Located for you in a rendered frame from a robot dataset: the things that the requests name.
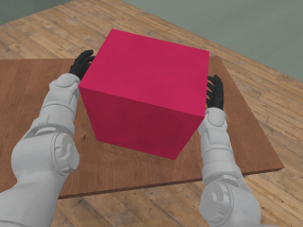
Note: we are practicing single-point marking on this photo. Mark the right robot upper arm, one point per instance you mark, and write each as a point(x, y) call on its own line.
point(225, 205)

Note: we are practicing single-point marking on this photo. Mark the left robot upper arm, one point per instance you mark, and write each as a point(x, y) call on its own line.
point(41, 165)

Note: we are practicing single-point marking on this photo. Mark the robot right hand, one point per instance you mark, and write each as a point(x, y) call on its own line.
point(216, 98)

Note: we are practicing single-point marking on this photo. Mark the robot right forearm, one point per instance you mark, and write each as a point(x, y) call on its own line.
point(217, 153)

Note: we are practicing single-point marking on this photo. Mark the carton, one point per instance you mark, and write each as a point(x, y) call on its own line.
point(145, 94)

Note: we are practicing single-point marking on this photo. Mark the robot left hand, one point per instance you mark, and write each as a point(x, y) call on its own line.
point(81, 65)

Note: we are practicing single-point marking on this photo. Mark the robot left forearm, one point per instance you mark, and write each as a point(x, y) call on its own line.
point(58, 111)

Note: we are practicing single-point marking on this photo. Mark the table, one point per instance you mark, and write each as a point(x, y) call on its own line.
point(106, 168)

